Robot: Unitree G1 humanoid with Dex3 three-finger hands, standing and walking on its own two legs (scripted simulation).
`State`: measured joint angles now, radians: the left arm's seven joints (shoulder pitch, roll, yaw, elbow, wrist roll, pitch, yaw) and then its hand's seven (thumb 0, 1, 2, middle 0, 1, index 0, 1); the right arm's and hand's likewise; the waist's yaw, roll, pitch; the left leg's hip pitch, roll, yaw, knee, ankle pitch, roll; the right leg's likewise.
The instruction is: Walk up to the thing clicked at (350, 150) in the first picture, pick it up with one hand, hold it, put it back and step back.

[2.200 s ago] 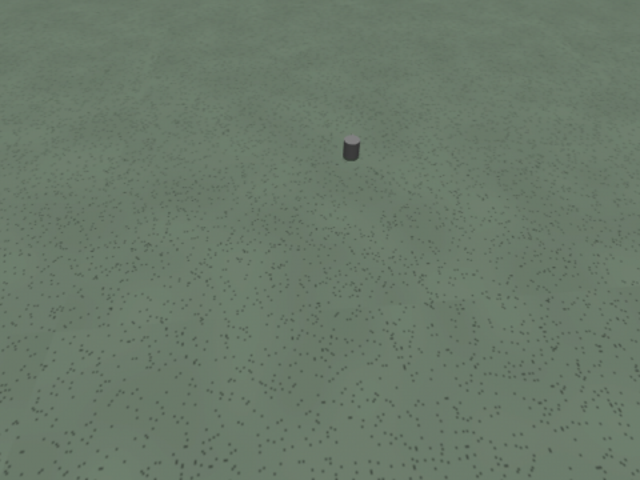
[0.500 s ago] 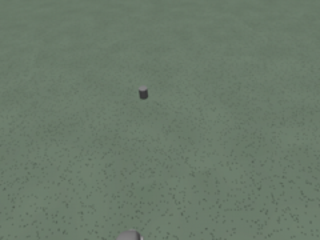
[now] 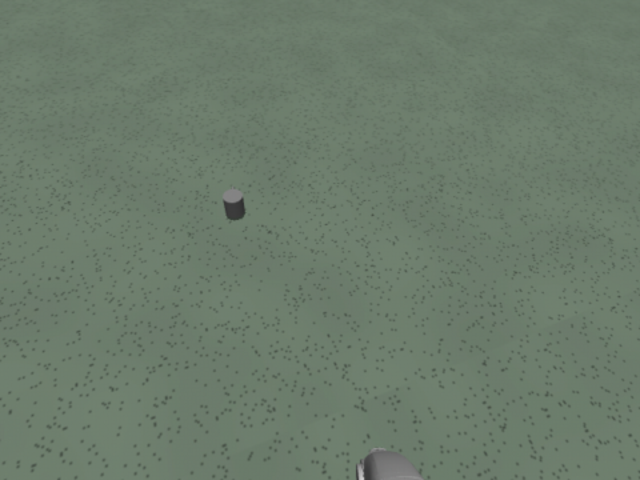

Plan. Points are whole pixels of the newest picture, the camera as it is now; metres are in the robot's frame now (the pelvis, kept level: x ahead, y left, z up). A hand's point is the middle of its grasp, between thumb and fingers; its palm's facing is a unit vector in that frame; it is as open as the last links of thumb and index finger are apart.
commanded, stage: walk up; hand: left
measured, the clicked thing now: (233, 200) +1.26 +0.29 -0.73
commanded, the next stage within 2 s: none
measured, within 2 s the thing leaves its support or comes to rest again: neither
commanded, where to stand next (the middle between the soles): +0.81 +0.03 m, yaw +0 degrees
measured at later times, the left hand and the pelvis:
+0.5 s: hand (141, 393) +0.27 +0.26 -0.13, palm faces -0.01 -0.93 -0.38, open 7.4 cm; pelvis +0.23 -0.02 +0.00, yaw +0 degrees
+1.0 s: hand (152, 266) +0.50 +0.30 -0.14, palm faces -0.08 -0.94 -0.34, open 7.4 cm; pelvis +0.43 +0.03 +0.00, yaw -1 degrees
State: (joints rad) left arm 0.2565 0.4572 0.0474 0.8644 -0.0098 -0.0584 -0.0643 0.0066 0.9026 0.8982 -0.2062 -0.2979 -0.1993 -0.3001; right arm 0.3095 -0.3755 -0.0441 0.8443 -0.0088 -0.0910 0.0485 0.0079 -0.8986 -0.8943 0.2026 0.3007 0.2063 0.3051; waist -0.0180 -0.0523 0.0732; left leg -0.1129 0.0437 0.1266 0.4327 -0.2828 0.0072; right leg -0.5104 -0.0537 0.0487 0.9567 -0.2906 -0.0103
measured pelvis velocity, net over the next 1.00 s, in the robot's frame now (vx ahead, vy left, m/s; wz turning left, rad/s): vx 0.43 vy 0.03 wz -0.01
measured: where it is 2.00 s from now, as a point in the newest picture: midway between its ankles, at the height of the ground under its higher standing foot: (297, 313)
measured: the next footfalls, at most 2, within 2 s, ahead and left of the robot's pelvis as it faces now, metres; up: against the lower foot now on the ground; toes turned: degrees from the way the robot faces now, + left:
right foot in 0.16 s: +0.25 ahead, -0.14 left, +0.00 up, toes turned -4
left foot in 0.60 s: +0.43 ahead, +0.14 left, +0.00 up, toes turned +6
